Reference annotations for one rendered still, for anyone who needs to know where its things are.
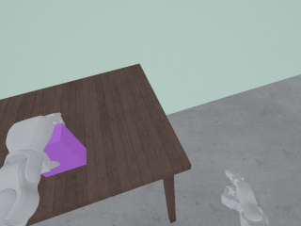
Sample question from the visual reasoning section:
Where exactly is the robot right hand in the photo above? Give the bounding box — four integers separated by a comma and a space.
221, 169, 257, 212

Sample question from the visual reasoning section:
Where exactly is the robot right forearm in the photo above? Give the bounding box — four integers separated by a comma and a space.
239, 202, 269, 226

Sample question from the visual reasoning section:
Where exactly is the robot left hand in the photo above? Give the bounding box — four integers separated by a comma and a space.
6, 112, 65, 174

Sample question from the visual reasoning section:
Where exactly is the robot left forearm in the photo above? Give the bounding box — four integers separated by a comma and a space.
0, 150, 43, 226

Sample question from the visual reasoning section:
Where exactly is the table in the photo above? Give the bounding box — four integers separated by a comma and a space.
0, 63, 191, 226

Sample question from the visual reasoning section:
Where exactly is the sponge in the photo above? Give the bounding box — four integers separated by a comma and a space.
41, 123, 87, 177

